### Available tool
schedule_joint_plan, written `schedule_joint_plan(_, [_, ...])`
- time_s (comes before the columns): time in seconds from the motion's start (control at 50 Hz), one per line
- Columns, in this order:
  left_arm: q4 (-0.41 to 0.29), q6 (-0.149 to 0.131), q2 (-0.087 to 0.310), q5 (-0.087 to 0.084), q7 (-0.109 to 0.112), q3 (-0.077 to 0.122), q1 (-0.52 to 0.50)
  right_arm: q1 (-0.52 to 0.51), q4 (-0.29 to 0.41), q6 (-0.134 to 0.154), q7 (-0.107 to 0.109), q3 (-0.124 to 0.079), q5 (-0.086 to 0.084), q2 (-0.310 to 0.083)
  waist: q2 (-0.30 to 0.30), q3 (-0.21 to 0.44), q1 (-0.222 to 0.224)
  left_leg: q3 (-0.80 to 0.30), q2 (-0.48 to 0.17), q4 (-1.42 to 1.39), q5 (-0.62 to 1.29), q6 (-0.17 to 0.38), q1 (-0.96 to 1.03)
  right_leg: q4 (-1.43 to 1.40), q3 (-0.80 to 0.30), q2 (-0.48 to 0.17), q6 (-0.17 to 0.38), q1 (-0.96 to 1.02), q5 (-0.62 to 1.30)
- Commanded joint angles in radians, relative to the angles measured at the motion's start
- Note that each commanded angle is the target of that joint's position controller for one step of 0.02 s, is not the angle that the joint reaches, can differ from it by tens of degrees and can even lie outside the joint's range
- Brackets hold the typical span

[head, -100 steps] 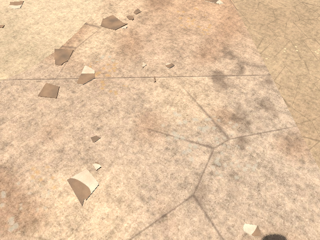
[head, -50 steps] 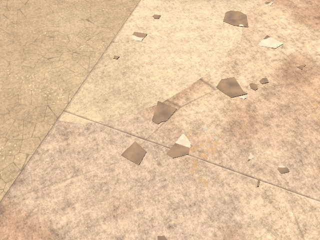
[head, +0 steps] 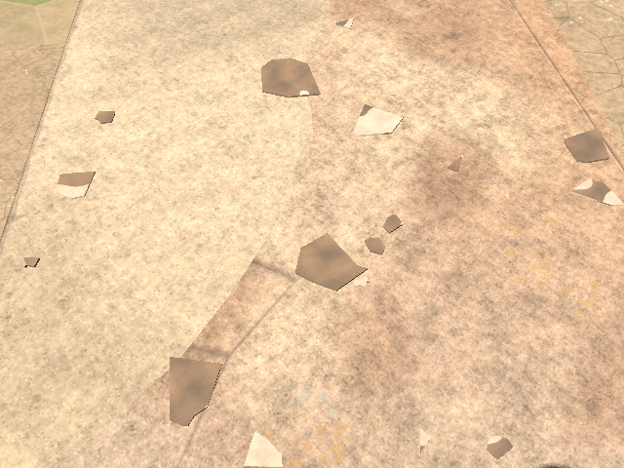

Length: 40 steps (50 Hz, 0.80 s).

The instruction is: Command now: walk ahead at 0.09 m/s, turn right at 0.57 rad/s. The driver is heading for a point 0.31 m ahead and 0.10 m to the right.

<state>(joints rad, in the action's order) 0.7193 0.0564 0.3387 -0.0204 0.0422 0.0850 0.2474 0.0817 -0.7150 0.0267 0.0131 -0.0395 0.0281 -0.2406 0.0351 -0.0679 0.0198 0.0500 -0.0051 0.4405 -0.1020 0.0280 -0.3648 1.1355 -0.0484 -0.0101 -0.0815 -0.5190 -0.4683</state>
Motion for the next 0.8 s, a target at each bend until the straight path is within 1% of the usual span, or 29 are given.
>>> schedule_joint_plan(0.02, [-0.072,0.001,0.042,0.007,-0.001,0.014,0.063,-0.018,0.044,0.005,0.014,-0.049,-0.004,-0.164,-0.174,0.160,-0.002,-0.171,-0.268,-0.184,0.173,0.219,0.156,-0.082,0.009,-0.051,-0.006,0.004,0.064])
schedule_joint_plan(0.08, [-0.099,0.000,0.040,0.010,-0.017,0.007,0.017,-0.035,0.037,-0.006,0.017,-0.059,-0.012,-0.190,-0.164,0.180,-0.012,-0.121,-0.291,-0.190,0.155,0.222,0.158,-0.214,0.028,-0.067,0.013,0.076,0.125])
schedule_joint_plan(0.16, [-0.122,0.007,0.065,0.008,-0.039,0.014,-0.014,-0.025,0.014,-0.019,0.006,-0.070,-0.028,-0.222,-0.175,0.161,-0.019,-0.081,-0.314,-0.167,0.107,0.197,0.179,-0.365,0.071,-0.053,0.051,0.152,0.136])
schedule_joint_plan(0.18, [-0.121,0.008,0.066,0.007,-0.045,0.016,-0.006,-0.020,0.007,-0.022,0.002,-0.074,-0.038,-0.233,-0.170,0.166,-0.012,-0.074,-0.317,-0.161,0.015,0.179,0.177,-0.424,0.085,-0.047,0.070,0.187,0.148])
schedule_joint_plan(0.2, [-0.110,0.008,0.064,0.005,-0.050,0.020,0.020,-0.028,0.001,-0.024,0.000,-0.076,-0.051,-0.238,-0.161,0.163,0.009,-0.057,-0.307,-0.145,-0.119,0.151,0.145,-0.511,0.109,-0.032,0.096,0.251,0.193])
schedule_joint_plan(0.22, [-0.087,0.007,0.073,0.006,-0.050,0.028,0.061,-0.018,-0.009,-0.027,-0.001,-0.073,-0.058,-0.219,-0.145,0.162,0.023,-0.031,-0.281,-0.106,-0.257,0.114,0.080,-0.570,0.124,-0.004,0.126,0.340,0.198])
schedule_joint_plan(0.24, [-0.055,0.005,0.095,0.002,-0.045,0.043,0.143,-0.006,-0.019,-0.028,-0.004,-0.062,-0.055,-0.171,-0.080,0.156,0.048,0.027,-0.231,0.019,-0.393,0.057,-0.026,-0.638,0.076,-0.007,0.169,0.457,0.153])
schedule_joint_plan(0.26, [-0.043,-0.002,0.182,-0.002,-0.029,0.064,0.227,-0.031,0.002,-0.028,-0.016,-0.038,-0.028,-0.088,0.191,0.119,0.063,0.152,-0.098,0.403,-0.521,-0.042,-0.272,-0.787,-0.281,-0.236,0.275,0.563,0.076])
schedule_joint_plan(0.28, [-0.082,-0.033,0.278,0.017,-0.038,0.072,0.199,-0.099,0.062,-0.007,-0.016,-0.049,-0.026,-0.116,0.253,0.075,0.066,-0.016,0.026,0.557,-0.547,-0.054,-0.513,-0.926,-0.659,-0.366,0.435,0.516,-0.150])
schedule_joint_plan(0.3, [-0.096,-0.064,0.207,0.035,-0.042,0.054,0.145,-0.159,0.070,0.014,-0.017,-0.068,-0.045,-0.188,0.146,0.033,0.074,-0.114,-0.026,0.602,-0.435,-0.024,-0.534,-0.992,-0.626,-0.344,0.410,0.481,-0.260])
schedule_joint_plan(0.32, [-0.097,-0.084,0.171,0.030,-0.038,0.040,0.092,-0.130,0.058,0.027,-0.019,-0.080,-0.055,-0.213,0.143,0.011,0.029,-0.125,-0.045,0.576,-0.316,-0.005,-0.524,-0.991,-0.553,-0.314,0.361,0.464,-0.226])
schedule_joint_plan(0.34, [-0.102,-0.090,0.140,0.018,-0.032,0.030,0.063,-0.092,0.024,0.033,-0.015,-0.083,-0.041,-0.208,0.114,0.025,0.010,-0.126,-0.063,0.552,-0.239,-0.012,-0.490,-0.974,-0.481,-0.278,0.322,0.472,-0.147])
schedule_joint_plan(0.36, [-0.098,-0.090,0.124,0.010,-0.026,0.022,0.056,-0.080,0.012,0.039,-0.014,-0.083,-0.025,-0.203,0.114,0.029,0.003,-0.124,-0.063,0.510,-0.168,-0.026,-0.459,-0.974,-0.422,-0.246,0.300,0.468,-0.073])
schedule_joint_plan(0.38, [-0.096,-0.094,0.113,0.015,-0.020,0.015,0.068,-0.080,0.003,0.046,-0.019,-0.082,-0.022,-0.189,0.108,0.040,-0.002,-0.114,-0.051,0.491,-0.100,-0.035,-0.414,-0.976,-0.377,-0.215,0.288,0.459,0.000])
schedule_joint_plan(0.42, [-0.089,-0.102,0.112,0.018,-0.012,0.016,0.103,-0.088,-0.004,0.056,-0.026,-0.076,-0.027,-0.165,0.087,0.055,0.003,-0.105,-0.030,0.413,0.003,-0.053,-0.378,-0.971,-0.316,-0.187,0.281,0.473,0.132])
schedule_joint_plan(0.46, [-0.084,-0.104,0.112,0.022,-0.006,0.016,0.108,-0.103,-0.008,0.057,-0.028,-0.067,-0.025,-0.142,0.091,0.047,0.007,-0.093,-0.014,0.312,0.064,-0.071,-0.329,-0.944,-0.238,-0.160,0.266,0.463,0.329])
schedule_joint_plan(0.5, [-0.073,-0.098,0.116,0.022,-0.003,0.019,0.120,-0.128,-0.004,0.055,-0.034,-0.054,-0.023,-0.117,0.109,0.045,0.019,-0.080,0.000,0.219,0.093,-0.086,-0.251,-0.900,-0.177,-0.137,0.252,0.432,0.523])
schedule_joint_plan(0.54, [-0.059,-0.088,0.125,0.018,-0.003,0.024,0.145,-0.156,0.007,0.052,-0.043,-0.044,-0.027,-0.107,0.114,0.048,0.038,-0.072,0.005,0.163,0.101,-0.087,-0.191,-0.861,-0.164,-0.142,0.251,0.413,0.618])
schedule_joint_plan(0.58, [-0.049,-0.080,0.127,0.014,-0.005,0.025,0.155,-0.163,0.013,0.052,-0.052,-0.042,-0.031,-0.120,0.106,0.049,0.047,-0.071,0.007,0.130,0.093,-0.074,-0.157,-0.829,-0.188,-0.162,0.255,0.416,0.658])
schedule_joint_plan(0.62, [-0.044,-0.075,0.121,0.013,-0.006,0.022,0.143,-0.141,0.008,0.057,-0.057,-0.047,-0.029,-0.146,0.106,0.055,0.038,-0.075,0.010,0.089,0.063,-0.051,-0.123,-0.784,-0.222,-0.176,0.250,0.440,0.688])
schedule_joint_plan(0.64, [-0.042,-0.073,0.115,0.012,-0.006,0.020,0.134,-0.119,0.001,0.062,-0.059,-0.051,-0.025,-0.158,0.109,0.062,0.029,-0.071,0.014,0.063,0.053,-0.037,-0.097,-0.755,-0.239,-0.178,0.243,0.457,0.702])
schedule_joint_plan(0.66, [-0.040,-0.072,0.104,0.009,-0.004,0.016,0.118,-0.079,-0.013,0.069,-0.057,-0.053,-0.019,-0.164,0.107,0.077,0.006,-0.060,0.021,0.012,0.087,-0.017,-0.038,-0.712,-0.241,-0.164,0.229,0.467,0.726])
schedule_joint_plan(0.68, [-0.037,-0.075,0.090,0.008,-0.004,0.010,0.112,-0.031,-0.028,0.077,-0.052,-0.057,-0.005,-0.176,0.086,0.105,-0.024,-0.059,0.013,-0.070,0.224,0.009,0.067,-0.645,-0.222,-0.122,0.199,0.460,0.782])
schedule_joint_plan(0.7, [-0.049,-0.081,0.059,0.027,-0.005,-0.001,0.122,0.034,-0.031,0.084,-0.045,-0.063,0.012,-0.227,0.018,0.211,-0.039,-0.163,-0.107,-0.021,0.553,0.060,0.268,-0.523,-0.192,-0.066,0.154,0.394,0.693])
schedule_joint_plan(0.72, [-0.045,-0.084,0.016,0.036,-0.006,-0.016,0.234,0.100,-0.047,0.072,-0.036,-0.073,0.020,-0.277,-0.178,0.355,-0.009,-0.354,-0.292,0.064,0.802,0.217,0.577,-0.293,-0.142,0.028,0.086,0.172,0.322])
schedule_joint_plan(0.74, [-0.032,-0.077,0.036,0.034,-0.003,-0.017,0.243,0.136,-0.072,0.056,-0.039,-0.045,-0.008,-0.167,-0.279,0.421,-0.036,-0.498,-0.386,0.012,0.741,0.306,0.584,-0.123,-0.135,0.068,0.038,0.109,-0.216])
schedule_joint_plan(0.76, [-0.031,-0.063,0.104,0.015,-0.003,0.003,0.196,0.102,-0.074,0.047,-0.045,-0.031,-0.029,-0.142,-0.197,0.324,-0.038,-0.480,-0.360,-0.042,0.497,0.282,0.471,-0.048,-0.148,0.038,0.022,0.065,-0.245])
schedule_joint_plan(0.78, [-0.034,-0.048,0.103,0.007,0.002,0.006,0.143,0.048,-0.068,0.038,-0.044,-0.027,-0.026,-0.139,-0.155,0.249,-0.027,-0.433,-0.319,-0.072,0.314,0.240,0.396,-0.020,-0.125,0.013,0.011,0.035,-0.204])
schedule_joint_plan(0.8, [-0.035,-0.032,0.090,0.012,0.006,0.005,0.119,-0.011,-0.063,0.030,-0.044,-0.017,-0.023,-0.124,-0.141,0.174,-0.012,-0.376,-0.286,-0.114,0.194,0.213,0.287,-0.081,-0.102,-0.014,0.002,0.039,-0.173])
